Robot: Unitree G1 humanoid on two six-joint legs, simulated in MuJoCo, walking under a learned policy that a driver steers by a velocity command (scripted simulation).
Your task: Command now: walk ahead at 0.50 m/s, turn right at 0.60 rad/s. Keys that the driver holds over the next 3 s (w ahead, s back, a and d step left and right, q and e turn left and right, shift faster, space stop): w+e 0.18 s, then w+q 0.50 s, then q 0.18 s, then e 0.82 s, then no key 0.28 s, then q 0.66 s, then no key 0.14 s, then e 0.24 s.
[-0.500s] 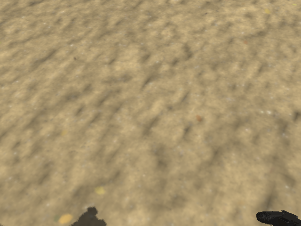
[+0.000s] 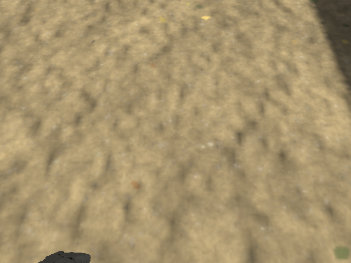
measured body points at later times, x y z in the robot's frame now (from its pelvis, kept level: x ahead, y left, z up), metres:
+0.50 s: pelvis +0.28 -0.05 +0.00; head +0.30 -0.06 +0.45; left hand +0.31 +0.22 -0.12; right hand +0.38 -0.31 -0.12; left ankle +0.45 +0.08 -0.68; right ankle +0.16 -0.09 -0.74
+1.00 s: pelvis +0.53 -0.03 +0.01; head +0.57 -0.01 +0.45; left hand +0.64 +0.23 -0.12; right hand +0.62 -0.30 -0.12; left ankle +0.49 +0.02 -0.74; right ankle +0.68 -0.16 -0.69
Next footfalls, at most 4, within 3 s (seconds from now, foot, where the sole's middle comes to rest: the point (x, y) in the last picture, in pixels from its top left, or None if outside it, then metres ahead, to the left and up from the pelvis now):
0.08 right None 0.20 -0.09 -0.77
0.66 left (167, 241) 0.53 0.02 -0.77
1.12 right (198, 194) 0.72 -0.11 -0.77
1.56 left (153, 213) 0.65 0.08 -0.77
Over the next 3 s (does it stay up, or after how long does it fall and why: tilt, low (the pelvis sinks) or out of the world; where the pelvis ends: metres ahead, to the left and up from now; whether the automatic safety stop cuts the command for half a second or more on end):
stays up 0.57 0.00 0.00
